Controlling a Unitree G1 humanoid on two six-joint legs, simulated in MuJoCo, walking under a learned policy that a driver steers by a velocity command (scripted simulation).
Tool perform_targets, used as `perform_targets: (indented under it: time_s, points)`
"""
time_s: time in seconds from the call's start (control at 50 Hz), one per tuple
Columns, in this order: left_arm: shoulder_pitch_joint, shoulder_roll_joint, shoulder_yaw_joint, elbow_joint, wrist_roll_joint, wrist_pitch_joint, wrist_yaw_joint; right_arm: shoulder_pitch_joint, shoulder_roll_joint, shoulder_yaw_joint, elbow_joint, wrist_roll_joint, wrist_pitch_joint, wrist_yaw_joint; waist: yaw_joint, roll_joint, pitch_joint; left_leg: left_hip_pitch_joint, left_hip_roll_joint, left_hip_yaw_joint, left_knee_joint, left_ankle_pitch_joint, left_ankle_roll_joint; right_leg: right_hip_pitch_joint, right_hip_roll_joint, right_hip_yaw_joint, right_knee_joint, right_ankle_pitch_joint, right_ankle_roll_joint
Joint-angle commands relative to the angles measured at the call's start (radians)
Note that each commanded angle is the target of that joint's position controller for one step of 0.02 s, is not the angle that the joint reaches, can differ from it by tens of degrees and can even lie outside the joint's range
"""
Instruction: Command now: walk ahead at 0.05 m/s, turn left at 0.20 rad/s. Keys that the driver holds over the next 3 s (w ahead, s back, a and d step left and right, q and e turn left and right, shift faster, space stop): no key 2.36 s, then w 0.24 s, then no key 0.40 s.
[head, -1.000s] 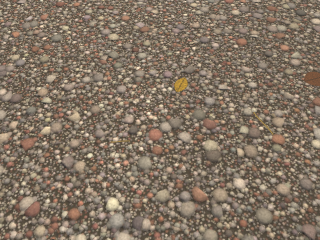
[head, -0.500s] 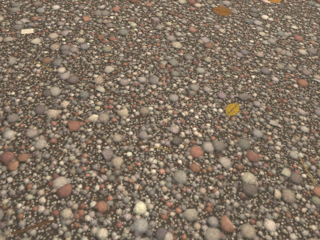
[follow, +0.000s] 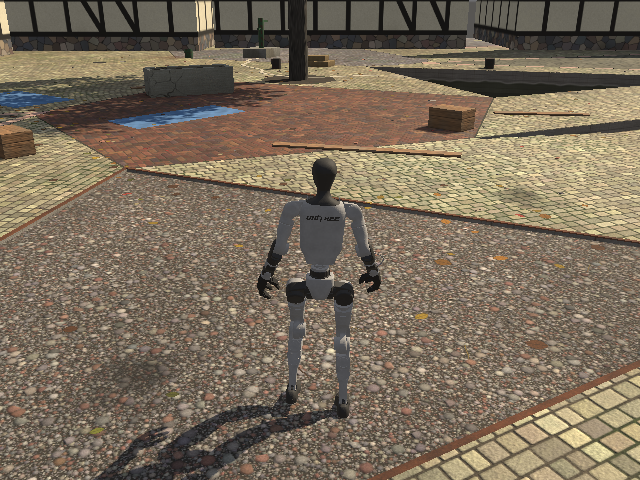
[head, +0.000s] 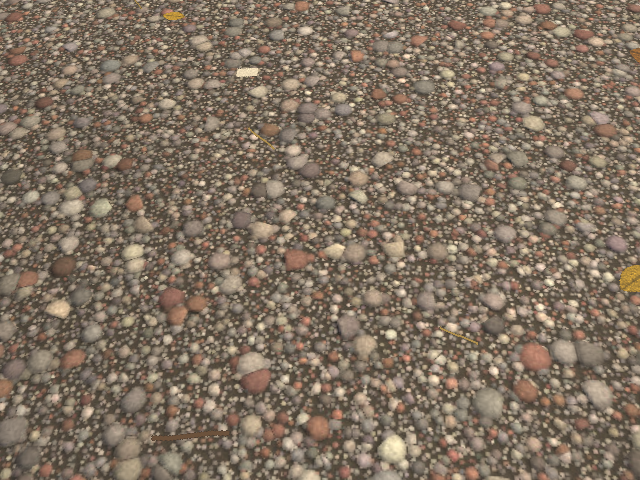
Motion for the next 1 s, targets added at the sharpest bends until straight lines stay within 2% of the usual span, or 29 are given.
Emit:
perform_targets:
  time_s: [0.02, 0.06, 0.1, 0.12, 0.14, 0.16, 0.18, 0.2, 0.22, 0.24, 0.34, 0.5, 0.72, 1.0]
  points:
    - [-0.041, 0.184, 0.036, -0.050, -0.004, 0.000, 0.002, -0.062, -0.026, 0.005, -0.093, 0.001, -0.015, 0.010, 0.008, -0.221, -0.087, 0.095, 0.014, 0.075, -0.175, 0.045, -0.002, 0.055, -0.202, 0.119, -0.061, 0.570, -0.193]
    - [-0.033, 0.195, 0.034, -0.040, -0.015, 0.003, -0.005, -0.044, -0.046, -0.003, -0.084, 0.004, -0.013, 0.010, -0.002, -0.210, -0.086, 0.169, 0.002, 0.095, -0.309, 0.122, 0.018, 0.056, -0.210, 0.132, -0.033, 0.537, -0.185]
    - [-0.017, 0.167, 0.019, -0.022, -0.025, -0.002, -0.010, -0.011, -0.057, -0.008, -0.070, -0.006, -0.013, 0.007, -0.033, -0.174, -0.078, 0.330, -0.001, 0.083, -0.535, 0.326, 0.066, 0.000, -0.183, 0.124, 0.006, 0.429, -0.125]
    - [0.010, 0.135, 0.005, -0.015, -0.003, -0.015, -0.016, 0.001, -0.103, -0.016, -0.080, -0.013, -0.013, -0.003, -0.029, -0.105, -0.121, 0.472, 0.091, -0.022, -0.526, 0.562, 0.097, -0.063, -0.149, 0.095, 0.045, 0.328, -0.058]
    - [0.058, 0.097, -0.011, -0.018, 0.034, -0.029, -0.024, 0.019, -0.164, -0.024, -0.090, -0.026, -0.007, -0.014, 0.010, 0.060, -0.184, 0.585, 0.233, -0.156, -0.438, 0.858, 0.178, -0.148, -0.072, 0.032, 0.126, 0.051, 0.008]
    - [0.064, 0.068, -0.022, -0.010, 0.024, -0.025, -0.020, -0.007, -0.076, 0.001, -0.069, -0.031, -0.008, -0.004, 0.014, 0.132, -0.221, 0.492, 0.266, -0.183, -0.438, 0.757, 0.264, -0.084, -0.069, 0.024, 0.094, -0.076, 0.046]
    - [0.023, 0.111, -0.016, -0.009, 0.017, -0.018, -0.017, -0.055, -0.040, 0.008, -0.079, -0.024, -0.016, 0.010, 0.006, 0.088, -0.163, 0.436, 0.203, -0.149, -0.442, 0.632, 0.244, -0.062, -0.062, 0.015, 0.072, -0.025, 0.062]
    - [0.005, 0.131, -0.011, -0.004, 0.014, -0.011, -0.015, -0.062, -0.040, 0.007, -0.070, -0.023, -0.021, 0.017, -0.004, 0.068, -0.133, 0.419, 0.148, -0.105, -0.428, 0.556, 0.204, -0.069, -0.053, 0.005, 0.059, 0.046, 0.065]
    - [0.006, 0.149, -0.007, 0.007, 0.011, -0.003, -0.011, -0.052, -0.057, 0.003, -0.068, -0.022, -0.026, 0.021, -0.015, 0.054, -0.108, 0.401, 0.117, -0.079, -0.414, 0.561, 0.181, -0.069, -0.049, 0.000, 0.062, 0.091, 0.064]
    - [0.020, 0.159, -0.005, 0.013, 0.011, 0.004, -0.008, -0.044, -0.071, -0.001, -0.061, -0.019, -0.032, 0.023, -0.014, 0.042, -0.100, 0.388, 0.110, -0.071, -0.410, 0.579, 0.171, -0.062, -0.050, 0.001, 0.061, 0.119, 0.064]
    - [0.028, 0.138, -0.012, 0.050, 0.006, 0.015, -0.002, -0.045, -0.047, 0.005, -0.036, -0.016, -0.038, 0.020, -0.011, 0.011, -0.107, 0.381, 0.101, -0.056, -0.389, 0.650, 0.166, -0.012, -0.057, 0.003, 0.048, 0.162, 0.059]
    - [0.023, 0.136, -0.011, 0.105, 0.005, 0.031, 0.011, -0.061, -0.042, 0.002, 0.020, -0.015, -0.039, 0.019, -0.004, -0.024, -0.070, 0.336, 0.080, -0.037, -0.412, 0.519, 0.155, 0.015, -0.054, -0.003, 0.020, 0.122, 0.059]
    - [0.047, 0.121, -0.016, 0.176, 0.005, 0.021, 0.021, -0.046, -0.037, 0.002, 0.123, -0.012, -0.034, 0.002, -0.009, -0.030, -0.025, 0.316, 0.052, -0.005, -0.428, 0.368, 0.132, -0.025, -0.045, -0.011, 0.005, 0.056, 0.053]
    - [0.116, 0.078, -0.036, 0.231, 0.006, 0.007, 0.022, -0.034, -0.023, 0.010, 0.248, -0.005, -0.024, -0.008, -0.016, -0.041, 0.005, 0.315, 0.035, 0.018, -0.428, 0.325, 0.115, -0.070, -0.032, -0.017, -0.003, 0.022, 0.045]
